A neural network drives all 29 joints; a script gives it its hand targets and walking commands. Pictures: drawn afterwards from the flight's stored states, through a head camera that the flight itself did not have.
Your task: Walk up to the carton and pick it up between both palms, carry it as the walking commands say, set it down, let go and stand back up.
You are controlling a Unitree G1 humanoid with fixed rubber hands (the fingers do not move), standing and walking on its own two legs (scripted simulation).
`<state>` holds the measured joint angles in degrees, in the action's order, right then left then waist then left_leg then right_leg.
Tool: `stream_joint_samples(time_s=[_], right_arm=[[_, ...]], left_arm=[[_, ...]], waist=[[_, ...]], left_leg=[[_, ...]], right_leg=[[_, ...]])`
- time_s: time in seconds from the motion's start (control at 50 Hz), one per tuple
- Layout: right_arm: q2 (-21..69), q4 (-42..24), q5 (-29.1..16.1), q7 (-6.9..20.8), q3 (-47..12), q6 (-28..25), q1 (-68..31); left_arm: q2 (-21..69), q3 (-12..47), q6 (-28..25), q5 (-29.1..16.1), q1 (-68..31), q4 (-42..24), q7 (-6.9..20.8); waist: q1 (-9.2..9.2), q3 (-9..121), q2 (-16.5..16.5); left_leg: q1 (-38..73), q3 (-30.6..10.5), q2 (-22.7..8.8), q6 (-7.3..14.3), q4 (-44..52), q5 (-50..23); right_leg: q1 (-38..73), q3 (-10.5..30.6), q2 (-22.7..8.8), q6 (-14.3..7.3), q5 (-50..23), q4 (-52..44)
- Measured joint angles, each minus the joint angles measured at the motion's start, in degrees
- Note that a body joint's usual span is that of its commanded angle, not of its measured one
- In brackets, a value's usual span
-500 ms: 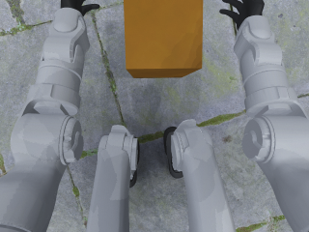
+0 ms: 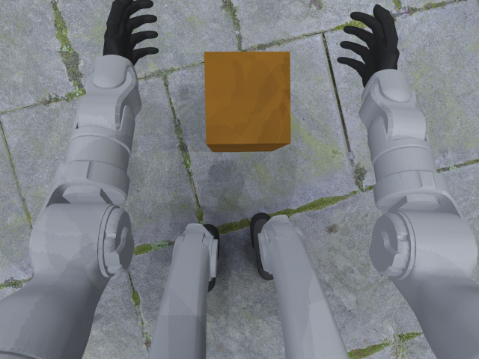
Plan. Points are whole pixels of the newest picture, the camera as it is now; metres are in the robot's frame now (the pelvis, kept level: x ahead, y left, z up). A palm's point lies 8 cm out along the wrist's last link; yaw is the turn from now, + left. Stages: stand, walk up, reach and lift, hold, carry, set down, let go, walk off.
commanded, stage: set down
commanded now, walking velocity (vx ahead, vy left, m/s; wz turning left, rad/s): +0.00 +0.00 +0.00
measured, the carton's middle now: (244, 110) +0.52 -0.05 -0.45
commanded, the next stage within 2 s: let go in 0.42 s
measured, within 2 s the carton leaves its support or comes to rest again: neither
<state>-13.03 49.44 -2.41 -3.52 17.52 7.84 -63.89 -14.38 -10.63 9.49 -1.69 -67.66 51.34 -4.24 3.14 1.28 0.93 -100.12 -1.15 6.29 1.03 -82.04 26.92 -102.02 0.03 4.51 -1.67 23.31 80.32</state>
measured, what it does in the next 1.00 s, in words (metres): rises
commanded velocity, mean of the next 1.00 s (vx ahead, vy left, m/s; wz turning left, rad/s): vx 0.00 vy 0.00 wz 0.00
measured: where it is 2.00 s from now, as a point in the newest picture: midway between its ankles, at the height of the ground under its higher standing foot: (236, 263)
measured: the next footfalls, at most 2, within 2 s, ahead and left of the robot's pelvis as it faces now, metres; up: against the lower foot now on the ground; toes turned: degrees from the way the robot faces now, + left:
none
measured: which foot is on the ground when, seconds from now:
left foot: down 0.00-1.00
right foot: down 0.00-1.00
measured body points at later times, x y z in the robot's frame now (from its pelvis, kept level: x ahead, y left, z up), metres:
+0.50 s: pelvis +0.03 +0.00 +0.10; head +0.33 -0.01 +0.44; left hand +0.54 +0.14 -0.02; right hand +0.50 -0.22 -0.03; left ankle +0.07 +0.10 -0.55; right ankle +0.09 -0.09 -0.55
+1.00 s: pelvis +0.08 -0.01 +0.17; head +0.23 -0.01 +0.59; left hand +0.37 +0.19 +0.07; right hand +0.34 -0.25 +0.07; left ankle +0.07 +0.10 -0.55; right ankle +0.09 -0.09 -0.55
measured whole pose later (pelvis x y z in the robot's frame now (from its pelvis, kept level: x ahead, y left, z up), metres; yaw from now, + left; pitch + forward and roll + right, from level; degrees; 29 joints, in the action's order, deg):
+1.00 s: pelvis +0.08 -0.01 +0.17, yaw +0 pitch +21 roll +0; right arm -10.6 33.3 0.9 4.1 6.9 0.5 -8.6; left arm -8.5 -7.7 1.2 3.6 -10.6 34.0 -0.1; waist 2.4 2.3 -0.8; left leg -39.9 -4.2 4.5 1.1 -34.4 15.7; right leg -42.1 2.5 4.5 -2.7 13.1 34.1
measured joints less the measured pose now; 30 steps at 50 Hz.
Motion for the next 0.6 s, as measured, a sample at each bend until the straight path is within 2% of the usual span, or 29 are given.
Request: stream_joint_samples(time_s=[0.22, 0.4, 0.48, 0.6], right_arm=[[1.4, -0.3, 2.4, 1.1, 1.4, -1.5, 3.2], [3.4, 2.8, 7.6, 2.5, 5.0, -4.0, 3.4], [4.3, 0.7, 9.4, 3.4, 5.4, -4.4, 6.7], [3.8, -6.6, 9.8, 5.4, 1.6, -3.8, 17.7]], left_arm=[[1.3, -2.2, -1.8, 2.2, 2.6, 0.8, 1.1], [2.9, -5.9, -4.2, 7.2, 3.6, 2.6, 2.3], [4.4, -6.5, -4.3, 9.4, 6.8, -0.2, 1.9], [6.7, -3.8, -3.5, 9.9, 19.1, -9.7, 0.1]], waist=[[-0.22, 0.7, 0.1], [-0.27, 1.3, 0.5], [-0.30, 1.4, 0.2], [-0.51, 1.9, -0.3]], left_leg=[[12.6, -1.0, -0.5, 0.0, 16.5, -5.6], [18.6, -2.0, -0.9, -0.1, 26.5, -9.3], [20.0, -2.3, -1.0, -0.2, 28.8, -9.9], [24.4, -2.5, -1.1, -0.3, 32.0, -10.0]], right_leg=[[12.8, 1.1, 0.0, 0.2, -5.4, -16.5], [19.1, 1.2, 0.0, 0.1, -9.2, -27.0], [20.6, 1.2, 0.0, -0.1, -9.8, -29.4], [24.8, 1.4, 0.0, -0.5, -9.7, -32.1]])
